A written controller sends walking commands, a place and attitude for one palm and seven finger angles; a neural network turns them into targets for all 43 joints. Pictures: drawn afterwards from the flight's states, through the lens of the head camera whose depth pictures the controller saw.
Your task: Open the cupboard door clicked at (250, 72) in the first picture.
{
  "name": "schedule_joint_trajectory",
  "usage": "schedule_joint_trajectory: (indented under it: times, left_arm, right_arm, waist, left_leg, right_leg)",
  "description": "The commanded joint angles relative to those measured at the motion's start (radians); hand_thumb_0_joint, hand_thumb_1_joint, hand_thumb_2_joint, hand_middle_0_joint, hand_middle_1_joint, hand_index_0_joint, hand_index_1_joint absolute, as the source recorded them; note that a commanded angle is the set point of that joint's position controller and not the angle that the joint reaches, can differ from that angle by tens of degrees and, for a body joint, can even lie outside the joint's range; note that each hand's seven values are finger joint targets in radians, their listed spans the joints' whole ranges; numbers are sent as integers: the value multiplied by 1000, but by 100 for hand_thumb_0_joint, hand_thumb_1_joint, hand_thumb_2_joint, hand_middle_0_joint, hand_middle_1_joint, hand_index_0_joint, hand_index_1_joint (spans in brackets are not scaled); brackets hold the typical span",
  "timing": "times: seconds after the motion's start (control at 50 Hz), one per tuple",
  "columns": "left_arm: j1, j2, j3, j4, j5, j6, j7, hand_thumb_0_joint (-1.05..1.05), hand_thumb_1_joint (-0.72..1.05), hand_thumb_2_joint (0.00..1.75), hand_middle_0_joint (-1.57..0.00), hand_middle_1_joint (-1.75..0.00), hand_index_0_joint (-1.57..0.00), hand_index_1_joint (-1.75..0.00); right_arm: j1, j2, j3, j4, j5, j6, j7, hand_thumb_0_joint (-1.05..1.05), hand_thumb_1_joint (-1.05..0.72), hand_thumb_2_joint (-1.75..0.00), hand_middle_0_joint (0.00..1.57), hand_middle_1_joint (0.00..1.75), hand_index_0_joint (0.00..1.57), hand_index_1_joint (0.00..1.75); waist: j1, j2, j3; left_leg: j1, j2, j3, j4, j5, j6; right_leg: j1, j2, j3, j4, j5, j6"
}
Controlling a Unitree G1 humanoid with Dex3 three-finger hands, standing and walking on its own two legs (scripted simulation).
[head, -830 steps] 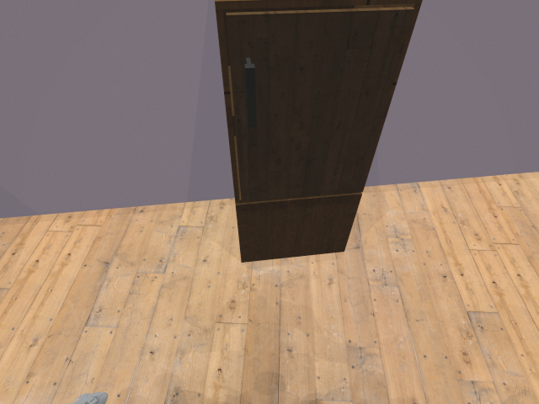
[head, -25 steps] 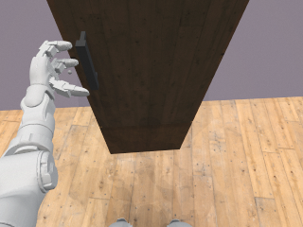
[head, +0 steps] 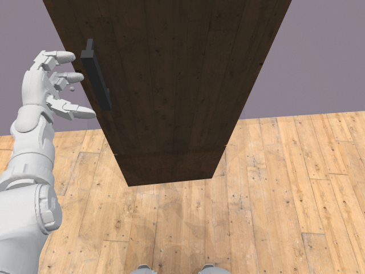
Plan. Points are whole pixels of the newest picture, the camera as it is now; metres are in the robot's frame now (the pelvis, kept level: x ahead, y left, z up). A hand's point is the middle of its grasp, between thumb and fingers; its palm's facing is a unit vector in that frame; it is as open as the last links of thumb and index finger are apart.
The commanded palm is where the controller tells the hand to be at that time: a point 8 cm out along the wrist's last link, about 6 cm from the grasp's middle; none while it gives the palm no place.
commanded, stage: move the hooked fingers beside the handle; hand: left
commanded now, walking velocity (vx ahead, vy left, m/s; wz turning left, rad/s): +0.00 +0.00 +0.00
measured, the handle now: (99, 77) +0.52 +0.16 +0.10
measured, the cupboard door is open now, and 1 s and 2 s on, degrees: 0 0 0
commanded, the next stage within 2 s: slide the fingers in behind the handle in 0.54 s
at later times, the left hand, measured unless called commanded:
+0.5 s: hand (66, 93) +0.47 +0.22 +0.11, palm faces +0.05 -1.00 +0.01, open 14.0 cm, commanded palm +0.45 +0.27 +0.11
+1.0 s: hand (75, 91) +0.48 +0.20 +0.11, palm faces +0.07 -1.00 +0.00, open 14.0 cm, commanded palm +0.45 +0.23 +0.11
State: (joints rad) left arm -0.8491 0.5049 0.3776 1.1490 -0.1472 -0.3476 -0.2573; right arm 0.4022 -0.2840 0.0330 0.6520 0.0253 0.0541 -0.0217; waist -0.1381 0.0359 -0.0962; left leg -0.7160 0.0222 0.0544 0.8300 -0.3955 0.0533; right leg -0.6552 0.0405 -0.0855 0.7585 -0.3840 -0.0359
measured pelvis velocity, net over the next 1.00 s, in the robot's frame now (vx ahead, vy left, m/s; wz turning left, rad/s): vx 0.00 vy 0.01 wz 0.00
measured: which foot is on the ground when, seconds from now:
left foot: down 0.00-1.00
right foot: down 0.00-1.00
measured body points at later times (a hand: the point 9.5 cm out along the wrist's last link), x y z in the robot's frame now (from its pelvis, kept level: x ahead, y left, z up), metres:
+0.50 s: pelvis +0.00 +0.00 +0.00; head +0.08 +0.02 +0.44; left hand +0.46 +0.27 +0.11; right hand +0.03 -0.26 -0.11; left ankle +0.00 +0.08 -0.70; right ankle -0.02 -0.10 -0.70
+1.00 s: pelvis +0.00 +0.01 +0.00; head +0.08 +0.02 +0.44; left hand +0.47 +0.25 +0.11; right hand +0.00 -0.26 -0.12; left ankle +0.00 +0.08 -0.70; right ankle -0.02 -0.10 -0.70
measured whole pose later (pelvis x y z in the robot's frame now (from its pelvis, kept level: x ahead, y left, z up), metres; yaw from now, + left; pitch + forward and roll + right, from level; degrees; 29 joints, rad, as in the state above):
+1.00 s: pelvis +0.00 +0.01 +0.00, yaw +0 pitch +15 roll -3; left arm -0.83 0.45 0.35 1.11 -0.15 -0.35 -0.19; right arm 0.43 -0.28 0.02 0.67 0.02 0.05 -0.01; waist -0.13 0.04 -0.11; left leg -0.72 0.02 0.06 0.84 -0.40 0.06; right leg -0.65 0.04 -0.08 0.76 -0.38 -0.03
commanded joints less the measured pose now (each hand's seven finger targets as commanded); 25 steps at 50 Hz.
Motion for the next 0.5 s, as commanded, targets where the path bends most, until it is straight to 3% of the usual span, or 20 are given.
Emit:
schedule_joint_trajectory:
  times: [0.0, 0.06, 0.1, 0.14, 0.18, 0.2, 0.22, 0.24, 0.26, 0.34, 0.36, 0.38, 0.44, 0.46, 0.48]
  left_arm:
    - [-419, 264, 44, -200, -11, -51, 5, 0, -50, 30, -30, -120, -30, -120]
    - [-395, 320, 88, -249, -3, -58, 9, 0, -50, 30, -30, -120, -30, -120]
    - [-401, 297, 67, -271, -6, -68, 5, 0, -50, 30, -30, -120, -30, -120]
    - [-362, 284, 69, -290, -14, -72, -1, 0, -50, 30, -30, -120, -30, -120]
    - [-342, 248, 46, -262, -29, -58, -14, 0, -50, 30, -30, -120, -30, -120]
    - [-343, 278, 62, -259, -25, -52, -16, 0, -50, 30, -30, -120, -30, -120]
    - [-351, 235, 27, -242, -27, -43, -21, 0, -50, 30, -30, -120, -30, -120]
    - [-354, 264, 52, -237, -28, -39, -20, 0, -50, 30, -30, -120, -30, -120]
    - [-372, 243, 25, -242, -29, -37, -24, 0, -50, 30, -30, -120, -30, -120]
    - [-409, 226, 19, -294, -35, -65, -20, 0, -50, 30, -30, -120, -30, -120]
    - [-392, 222, 20, -267, -35, -62, -21, 0, -50, 30, -30, -120, -30, -120]
    - [-406, 229, 19, -253, -34, -63, -19, 0, -50, 30, -30, -120, -30, -120]
    - [-416, 200, -5, -216, -24, -47, -13, 0, -50, 30, -30, -120, -30, -120]
    - [-439, 204, -4, -231, -25, -48, -9, 0, -50, 30, -30, -120, -30, -120]
    - [-427, 246, 33, -226, -23, -53, -4, 0, -50, 30, -30, -120, -30, -120]
  right_arm:
    - [128, -176, -61, -67, -4, -20, -14, 0, -90, -90, 20, 30, 20, 30]
    - [128, -174, -64, -80, -5, -15, -15, 0, -90, -90, 20, 30, 20, 30]
    - [122, -170, -62, -82, -3, -12, -12, 0, -90, -90, 20, 30, 20, 30]
    - [119, -168, -66, -88, -3, -10, -10, 0, -90, -90, 20, 30, 20, 30]
    - [115, -168, -65, -91, 1, -7, -11, 0, -90, -90, 20, 30, 20, 30]
    - [109, -172, -64, -89, 2, -5, -14, 0, -90, -90, 20, 30, 20, 30]
    - [107, -168, -62, -89, 3, -4, -14, 0, -90, -90, 20, 30, 20, 30]
    - [110, -173, -64, -86, 2, -5, -16, 0, -90, -90, 20, 30, 20, 30]
    - [106, -173, -62, -88, 4, -7, -17, 0, -90, -90, 20, 30, 20, 30]
    - [103, -167, -65, -75, 0, -19, -17, 0, -90, -90, 20, 30, 20, 30]
    - [102, -168, -63, -72, 0, -19, -16, 0, -90, -90, 20, 30, 20, 30]
    - [107, -171, -64, -67, 1, -18, -18, 0, -90, -90, 20, 30, 20, 30]
    - [102, -172, -62, -66, 0, -21, -16, 0, -90, -90, 20, 30, 20, 30]
    - [100, -173, -62, -67, 0, -23, -16, 0, -90, -90, 20, 30, 20, 30]
    - [106, -177, -63, -67, -2, -23, -17, 0, -90, -90, 20, 30, 20, 30]
  waist:
    - [-1, 67, -403]
    - [19, 63, -440]
    - [12, 98, -431]
    - [26, 96, -445]
    - [9, 45, -398]
    - [18, 64, -383]
    - [2, 55, -360]
    - [8, 37, -353]
    - [-4, 42, -346]
    - [0, 108, -407]
    - [2, 90, -389]
    - [-11, 56, -368]
    - [-11, 67, -346]
    - [-16, 71, -351]
    - [-3, 72, -368]
  left_leg:
    - [336, -3, -97, -65, 424, -14]
    - [332, -4, -89, -66, 456, -13]
    - [361, 1, -92, -62, 482, -17]
    - [375, 2, -90, -64, 501, -19]
    - [350, 0, -84, -68, 478, -11]
    - [335, 0, -84, -72, 460, -12]
    - [332, -1, -85, -78, 435, -12]
    - [321, 0, -88, -80, 416, -11]
    - [319, -2, -87, -83, 392, -10]
    - [396, 2, -102, -71, 443, -20]
    - [383, 2, -103, -70, 434, -20]
    - [371, 4, -106, -68, 431, -16]
    - [356, 2, -114, -77, 389, -20]
    - [358, 1, -112, -76, 385, -19]
    - [356, 0, -111, -69, 395, -18]
  right_leg:
    - [102, 19, 65, -64, 377, 19]
    - [154, 17, 69, -57, 424, 20]
    - [126, 20, 65, -56, 425, 18]
    - [144, 22, 64, -57, 435, 17]
    - [147, 23, 63, -67, 438, 19]
    - [141, 20, 66, -68, 427, 19]
    - [126, 20, 61, -73, 407, 20]
    - [125, 20, 61, -75, 391, 20]
    - [117, 19, 64, -80, 374, 20]
    - [92, 19, 61, -72, 372, 15]
    - [90, 21, 60, -72, 366, 14]
    - [81, 21, 57, -72, 363, 15]
    - [53, 18, 53, -72, 320, 15]
    - [53, 17, 55, -72, 319, 16]
    - [66, 17, 57, -66, 326, 13]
